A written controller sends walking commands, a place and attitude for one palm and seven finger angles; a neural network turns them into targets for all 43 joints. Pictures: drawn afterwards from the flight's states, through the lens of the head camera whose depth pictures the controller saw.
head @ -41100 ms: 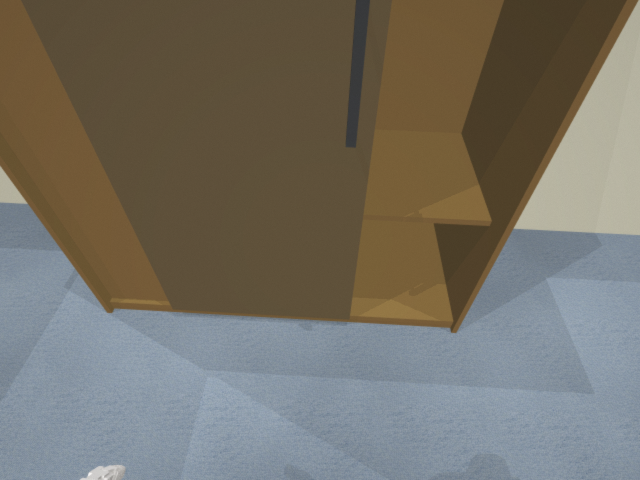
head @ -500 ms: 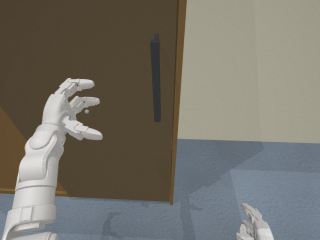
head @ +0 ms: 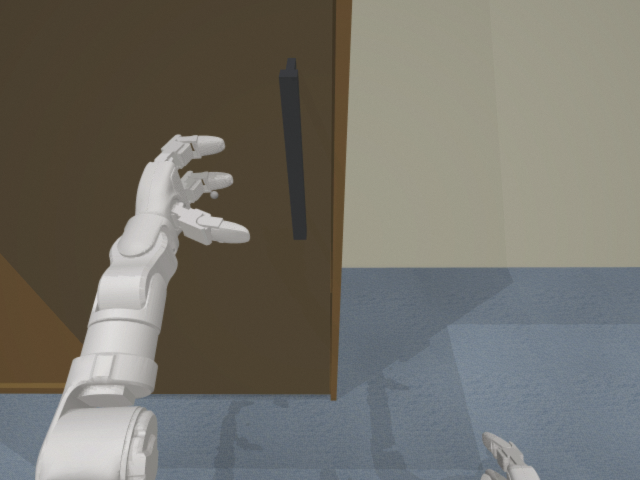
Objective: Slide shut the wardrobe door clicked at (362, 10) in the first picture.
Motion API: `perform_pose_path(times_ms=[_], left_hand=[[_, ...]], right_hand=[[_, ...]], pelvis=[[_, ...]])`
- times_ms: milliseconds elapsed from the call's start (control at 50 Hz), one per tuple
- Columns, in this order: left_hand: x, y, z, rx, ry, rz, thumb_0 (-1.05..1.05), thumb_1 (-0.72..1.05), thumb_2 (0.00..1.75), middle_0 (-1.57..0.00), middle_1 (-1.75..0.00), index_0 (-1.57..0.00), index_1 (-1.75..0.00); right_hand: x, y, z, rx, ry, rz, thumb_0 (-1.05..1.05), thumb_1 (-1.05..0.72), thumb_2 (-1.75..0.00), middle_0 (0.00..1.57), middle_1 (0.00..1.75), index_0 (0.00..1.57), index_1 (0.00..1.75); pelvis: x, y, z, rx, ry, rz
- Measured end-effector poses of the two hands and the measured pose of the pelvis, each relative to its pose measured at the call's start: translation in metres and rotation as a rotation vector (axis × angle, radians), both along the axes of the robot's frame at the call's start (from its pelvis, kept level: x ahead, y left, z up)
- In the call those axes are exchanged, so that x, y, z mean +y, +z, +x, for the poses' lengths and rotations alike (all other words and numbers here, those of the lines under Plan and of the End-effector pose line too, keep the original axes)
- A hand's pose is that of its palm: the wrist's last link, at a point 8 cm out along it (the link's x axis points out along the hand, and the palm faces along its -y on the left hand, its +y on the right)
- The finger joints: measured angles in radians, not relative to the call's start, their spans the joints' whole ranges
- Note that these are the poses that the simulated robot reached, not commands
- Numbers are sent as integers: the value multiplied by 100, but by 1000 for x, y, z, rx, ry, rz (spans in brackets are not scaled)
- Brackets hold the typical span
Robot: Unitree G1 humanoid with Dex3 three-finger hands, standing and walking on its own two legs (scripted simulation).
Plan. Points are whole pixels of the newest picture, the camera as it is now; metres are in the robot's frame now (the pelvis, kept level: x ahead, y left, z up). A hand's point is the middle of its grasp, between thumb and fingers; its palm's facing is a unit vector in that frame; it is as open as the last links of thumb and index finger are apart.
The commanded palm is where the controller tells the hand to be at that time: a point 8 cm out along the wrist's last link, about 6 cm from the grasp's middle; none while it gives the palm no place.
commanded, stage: move the hooked fingers beside the handle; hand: left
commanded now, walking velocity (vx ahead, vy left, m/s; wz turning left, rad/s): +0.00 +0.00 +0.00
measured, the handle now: (296, 159) +0.49 +0.06 +0.17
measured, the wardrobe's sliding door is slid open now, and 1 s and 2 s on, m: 0.00 0.00 0.00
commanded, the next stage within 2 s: feel for the door with the fingertips in 1.04 s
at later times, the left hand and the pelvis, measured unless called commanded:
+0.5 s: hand (246, 180) +0.44 +0.12 +0.17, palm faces +0.03 -1.00 +0.02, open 14.0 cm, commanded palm +0.40 +0.17 +0.18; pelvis +0.01 +0.00 +0.00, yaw -1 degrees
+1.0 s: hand (249, 185) +0.43 +0.11 +0.17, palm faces +0.02 -1.00 +0.02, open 14.0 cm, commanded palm +0.40 +0.17 +0.18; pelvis +0.00 +0.00 +0.00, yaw +0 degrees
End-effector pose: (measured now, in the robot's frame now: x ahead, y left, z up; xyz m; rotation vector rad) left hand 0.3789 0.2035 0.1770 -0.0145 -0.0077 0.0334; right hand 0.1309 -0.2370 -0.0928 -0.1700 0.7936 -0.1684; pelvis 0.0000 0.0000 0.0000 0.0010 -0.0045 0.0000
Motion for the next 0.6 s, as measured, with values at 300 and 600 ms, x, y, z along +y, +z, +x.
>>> perform_pose_path(times_ms=[300,600], left_hand=[[-27,-2,35,7,-7,-4,-1,-50,30,-30,-120,-30,-120],[-28,-5,28,-15,11,5,-1,-50,30,-30,-120,-30,-120]], right_hand=[[-9,-12,-28,100,-45,1,1,-91,-89,20,30,20,30],[-8,-13,-22,93,-48,25,1,-91,-89,20,30,20,30]], pelvis=[[0,-1,5,35,-7,-1],[-2,-1,10,30,-18,2]])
